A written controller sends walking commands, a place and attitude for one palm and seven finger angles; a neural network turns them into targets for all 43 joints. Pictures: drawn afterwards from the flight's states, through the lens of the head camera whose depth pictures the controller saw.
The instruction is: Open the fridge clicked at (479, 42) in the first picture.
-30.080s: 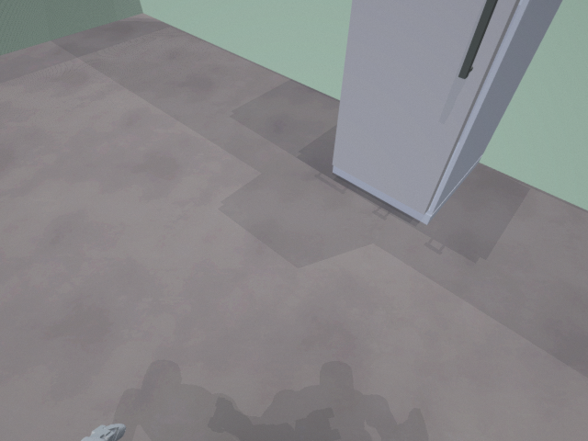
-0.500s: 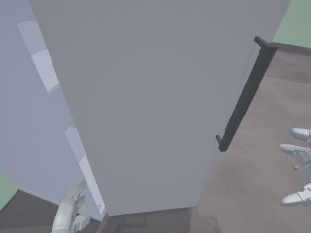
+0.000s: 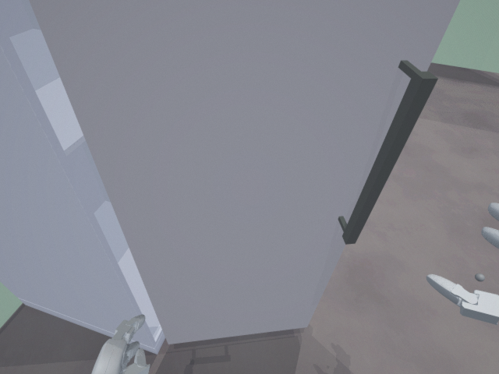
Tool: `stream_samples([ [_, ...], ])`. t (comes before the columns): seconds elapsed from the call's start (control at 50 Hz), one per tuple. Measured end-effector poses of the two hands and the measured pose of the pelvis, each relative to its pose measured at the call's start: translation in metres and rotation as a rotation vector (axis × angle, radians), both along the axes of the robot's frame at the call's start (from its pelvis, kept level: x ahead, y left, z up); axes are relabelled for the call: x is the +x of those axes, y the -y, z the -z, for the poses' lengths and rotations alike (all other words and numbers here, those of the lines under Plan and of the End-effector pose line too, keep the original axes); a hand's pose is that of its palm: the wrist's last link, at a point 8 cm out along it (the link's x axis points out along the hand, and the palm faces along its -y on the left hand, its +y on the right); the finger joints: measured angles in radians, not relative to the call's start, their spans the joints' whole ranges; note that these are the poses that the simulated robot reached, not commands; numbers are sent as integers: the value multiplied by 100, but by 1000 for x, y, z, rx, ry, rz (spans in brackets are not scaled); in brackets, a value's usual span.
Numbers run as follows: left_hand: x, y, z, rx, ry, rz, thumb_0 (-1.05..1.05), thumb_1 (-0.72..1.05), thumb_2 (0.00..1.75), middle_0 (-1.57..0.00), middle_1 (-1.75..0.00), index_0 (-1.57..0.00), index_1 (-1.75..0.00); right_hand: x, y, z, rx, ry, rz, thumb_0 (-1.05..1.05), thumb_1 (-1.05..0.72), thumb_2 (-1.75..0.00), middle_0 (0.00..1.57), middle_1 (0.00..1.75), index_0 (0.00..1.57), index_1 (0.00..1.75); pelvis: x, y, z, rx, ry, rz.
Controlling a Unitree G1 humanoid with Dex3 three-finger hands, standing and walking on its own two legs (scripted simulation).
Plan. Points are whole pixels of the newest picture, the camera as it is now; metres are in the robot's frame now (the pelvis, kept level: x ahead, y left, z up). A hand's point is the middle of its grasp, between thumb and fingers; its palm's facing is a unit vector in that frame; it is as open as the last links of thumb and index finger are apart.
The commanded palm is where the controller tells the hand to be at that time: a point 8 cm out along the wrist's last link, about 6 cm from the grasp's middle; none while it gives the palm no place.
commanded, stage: draw the hand back to the body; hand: right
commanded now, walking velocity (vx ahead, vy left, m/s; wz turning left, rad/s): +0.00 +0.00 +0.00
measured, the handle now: (372, 169) +0.42 -0.22 +0.14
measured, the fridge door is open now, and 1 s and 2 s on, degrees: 65 65 65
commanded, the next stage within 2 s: step back with the hand held close in 0.70 s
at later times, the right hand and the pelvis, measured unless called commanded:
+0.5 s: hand (467, 276) +0.20 -0.26 +0.16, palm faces +0.46 +0.80 -0.39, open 7.7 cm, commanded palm +0.15 -0.29 +0.18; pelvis +0.01 +0.02 +0.00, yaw +0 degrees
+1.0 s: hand (454, 267) +0.21 -0.25 +0.16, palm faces +0.39 +0.82 -0.43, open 7.4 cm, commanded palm +0.15 -0.28 +0.18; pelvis +0.00 +0.01 +0.01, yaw +1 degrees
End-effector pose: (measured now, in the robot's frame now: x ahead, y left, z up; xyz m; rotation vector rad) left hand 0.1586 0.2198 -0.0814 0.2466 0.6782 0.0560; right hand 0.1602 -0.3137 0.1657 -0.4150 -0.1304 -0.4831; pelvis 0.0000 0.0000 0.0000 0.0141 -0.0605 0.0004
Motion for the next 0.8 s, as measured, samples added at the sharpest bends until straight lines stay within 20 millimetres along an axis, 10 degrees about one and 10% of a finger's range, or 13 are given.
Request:
stream_samples([
  [0.44, 35, -17, -12, -8, 34, -7, 2, 90, 90, -20, -30, -20, -30, -3, -22, -13, -47, -10, -21, 0, -76, -84, 21, 38, 21, 38, 14, -15, -4, -7, 9, -8],
  [0.8, 30, -23, -10, -5, 3, -12, 2, 90, 90, -21, -30, -20, -30, -1, -30, -12, -37, -24, -27, 1, -88, -90, 21, 31, 21, 31, 13, -23, -6, -9, 18, -9],
])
